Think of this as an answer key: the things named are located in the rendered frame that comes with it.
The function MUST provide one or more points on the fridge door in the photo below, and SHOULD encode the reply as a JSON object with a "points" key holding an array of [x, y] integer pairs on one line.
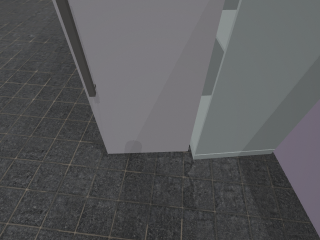
{"points": [[149, 60]]}

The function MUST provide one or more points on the handle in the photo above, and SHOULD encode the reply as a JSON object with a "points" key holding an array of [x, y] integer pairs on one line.
{"points": [[68, 21]]}

